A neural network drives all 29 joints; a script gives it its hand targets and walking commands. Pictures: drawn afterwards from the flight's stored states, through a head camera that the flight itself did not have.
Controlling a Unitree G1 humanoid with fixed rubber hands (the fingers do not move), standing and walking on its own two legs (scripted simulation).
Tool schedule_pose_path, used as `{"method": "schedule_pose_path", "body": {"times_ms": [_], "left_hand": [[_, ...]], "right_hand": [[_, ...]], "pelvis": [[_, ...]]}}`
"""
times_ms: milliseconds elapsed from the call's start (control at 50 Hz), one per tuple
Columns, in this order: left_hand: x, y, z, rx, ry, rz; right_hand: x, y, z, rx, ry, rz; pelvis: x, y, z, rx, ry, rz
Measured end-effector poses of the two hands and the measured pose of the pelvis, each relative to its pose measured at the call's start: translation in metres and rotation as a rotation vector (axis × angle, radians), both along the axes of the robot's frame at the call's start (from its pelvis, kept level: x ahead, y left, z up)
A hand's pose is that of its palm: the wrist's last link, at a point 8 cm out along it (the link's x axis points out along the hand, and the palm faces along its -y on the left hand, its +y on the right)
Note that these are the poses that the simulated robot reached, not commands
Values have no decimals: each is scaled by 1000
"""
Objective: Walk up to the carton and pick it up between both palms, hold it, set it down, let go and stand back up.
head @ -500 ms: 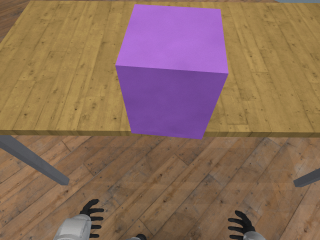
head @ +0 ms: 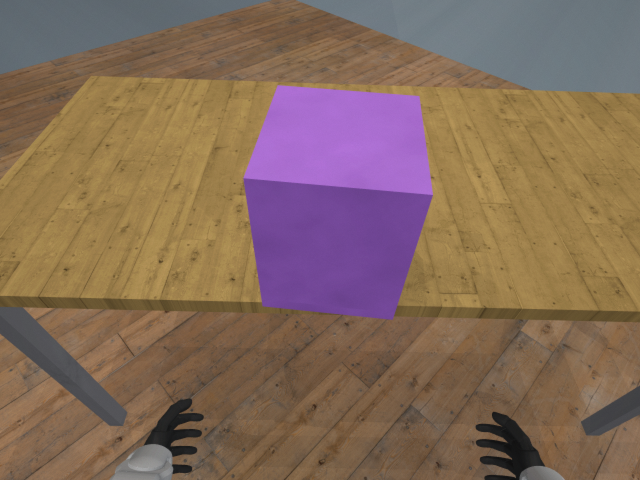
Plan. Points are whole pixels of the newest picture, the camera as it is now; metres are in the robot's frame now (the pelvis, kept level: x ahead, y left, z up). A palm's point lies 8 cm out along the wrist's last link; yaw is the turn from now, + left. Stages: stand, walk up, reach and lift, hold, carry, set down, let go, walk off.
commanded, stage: let go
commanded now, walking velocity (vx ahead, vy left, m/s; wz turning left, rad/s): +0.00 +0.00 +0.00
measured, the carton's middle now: (337, 206) +0.47 +0.01 +0.08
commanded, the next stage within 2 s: stand in 0.56 s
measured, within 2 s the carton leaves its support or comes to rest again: neither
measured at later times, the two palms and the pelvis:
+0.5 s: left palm (145, 465) +0.17 +0.24 -0.08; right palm out of the picture +0.14 -0.22 -0.09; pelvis +0.00 +0.02 -0.01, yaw -2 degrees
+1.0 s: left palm out of the picture +0.10 +0.26 -0.13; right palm out of the picture +0.06 -0.22 -0.14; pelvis +0.04 +0.03 -0.02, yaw -3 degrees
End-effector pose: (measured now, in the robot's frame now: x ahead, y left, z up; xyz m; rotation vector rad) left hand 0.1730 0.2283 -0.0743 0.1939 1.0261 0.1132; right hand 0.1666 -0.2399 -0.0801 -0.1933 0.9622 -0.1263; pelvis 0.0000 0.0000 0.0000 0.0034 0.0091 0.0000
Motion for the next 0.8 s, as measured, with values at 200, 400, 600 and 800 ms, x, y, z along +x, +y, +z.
{"method": "schedule_pose_path", "body": {"times_ms": [200, 400, 600, 800], "left_hand": [[-7, 11, -2, 2, -163, -32], [-12, 16, -9, 8, -184, -57], [-2, 14, -7, 21, -217, -85], [-43, 22, -39, 8, -109, -67]], "right_hand": [[-15, 24, -4, 13, -197, 37], [-27, 28, -10, -11, -222, 26], [-21, 23, -13, -17, -190, 37], [-72, 19, -52, 12, 101, -42]], "pelvis": [[-2, 11, -4, 6, -18, -14], [-4, 19, -9, 12, -11, -35], [6, 20, -9, 4, 11, -36], [30, 23, -15, -13, 44, -44]]}}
